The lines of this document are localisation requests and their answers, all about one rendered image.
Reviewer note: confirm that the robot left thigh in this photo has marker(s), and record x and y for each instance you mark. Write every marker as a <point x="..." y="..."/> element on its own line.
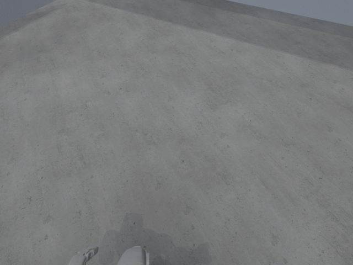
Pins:
<point x="134" y="256"/>

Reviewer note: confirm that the left robot hand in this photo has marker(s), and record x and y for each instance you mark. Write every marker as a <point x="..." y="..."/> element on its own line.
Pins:
<point x="83" y="256"/>

